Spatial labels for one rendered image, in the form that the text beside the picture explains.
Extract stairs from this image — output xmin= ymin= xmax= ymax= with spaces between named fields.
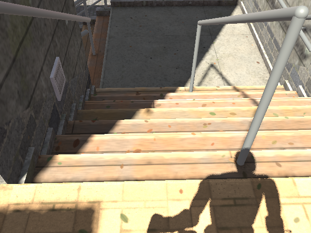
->
xmin=31 ymin=85 xmax=311 ymax=183
xmin=81 ymin=16 xmax=110 ymax=89

